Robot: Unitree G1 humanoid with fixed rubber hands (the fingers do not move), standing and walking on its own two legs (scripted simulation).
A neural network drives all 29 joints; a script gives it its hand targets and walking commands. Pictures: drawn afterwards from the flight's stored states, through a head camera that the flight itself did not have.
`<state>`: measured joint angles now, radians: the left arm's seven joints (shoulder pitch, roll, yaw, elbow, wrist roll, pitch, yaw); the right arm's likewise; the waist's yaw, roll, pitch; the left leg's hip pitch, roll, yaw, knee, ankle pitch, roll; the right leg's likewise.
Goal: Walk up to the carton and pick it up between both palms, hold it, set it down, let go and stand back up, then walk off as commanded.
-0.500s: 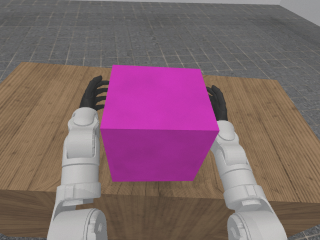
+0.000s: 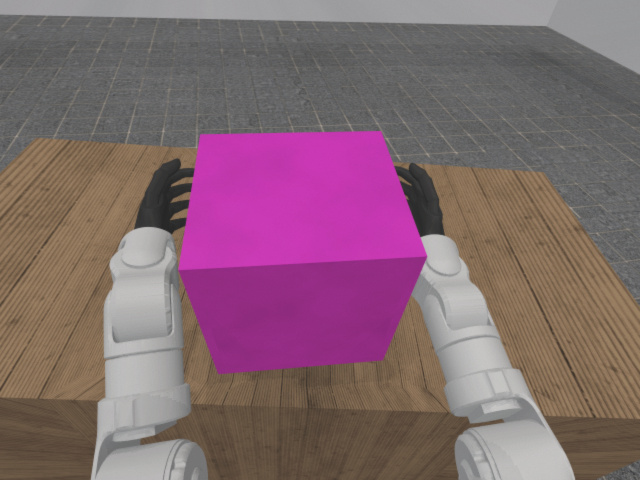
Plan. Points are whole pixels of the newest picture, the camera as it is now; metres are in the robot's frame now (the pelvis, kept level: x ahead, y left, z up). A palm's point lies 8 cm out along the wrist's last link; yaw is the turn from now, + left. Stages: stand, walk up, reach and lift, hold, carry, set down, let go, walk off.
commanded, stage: reach and lift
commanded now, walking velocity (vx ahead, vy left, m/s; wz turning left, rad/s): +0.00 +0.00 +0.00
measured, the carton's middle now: (297, 255) +0.35 -0.01 +0.11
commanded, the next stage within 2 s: hold in 0.22 s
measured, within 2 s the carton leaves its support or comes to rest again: neither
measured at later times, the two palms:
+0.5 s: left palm (132, 204) +0.35 +0.17 +0.20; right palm (414, 202) +0.36 -0.15 +0.19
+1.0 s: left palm (138, 222) +0.34 +0.16 +0.19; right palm (422, 212) +0.34 -0.15 +0.19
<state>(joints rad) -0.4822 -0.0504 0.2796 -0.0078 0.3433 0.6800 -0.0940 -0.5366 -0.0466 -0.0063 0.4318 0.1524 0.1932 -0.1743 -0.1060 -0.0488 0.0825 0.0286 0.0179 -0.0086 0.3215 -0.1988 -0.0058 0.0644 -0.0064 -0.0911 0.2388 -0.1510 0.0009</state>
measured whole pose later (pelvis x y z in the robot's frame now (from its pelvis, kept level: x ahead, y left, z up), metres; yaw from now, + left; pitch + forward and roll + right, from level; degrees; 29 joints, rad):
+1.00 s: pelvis -0.01 -0.01 +0.00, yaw +0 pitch -9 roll -1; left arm -0.54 -0.04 0.30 -0.04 0.34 0.76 -0.09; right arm -0.60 -0.05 -0.02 0.41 0.15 0.26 -0.17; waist -0.07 -0.05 0.06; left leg 0.02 0.02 -0.01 0.31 -0.18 -0.01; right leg 0.04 0.00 -0.08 0.25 -0.14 -0.01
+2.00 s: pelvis -0.02 -0.01 +0.00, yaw +0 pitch -9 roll -1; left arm -0.60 -0.03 0.34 0.05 0.34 0.74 -0.10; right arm -0.65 -0.04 -0.04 0.48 0.13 0.27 -0.17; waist -0.07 -0.05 0.06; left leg 0.00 0.02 -0.01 0.31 -0.16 -0.01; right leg 0.02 0.00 -0.08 0.26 -0.14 -0.01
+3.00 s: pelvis -0.02 -0.01 +0.00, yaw +0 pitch -9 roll +0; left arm -0.63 -0.05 0.35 0.09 0.36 0.74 -0.12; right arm -0.65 -0.05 -0.05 0.49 0.12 0.28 -0.17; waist -0.06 -0.04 0.06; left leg 0.02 0.02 0.00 0.30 -0.16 -0.01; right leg 0.03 0.00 -0.07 0.26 -0.14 -0.01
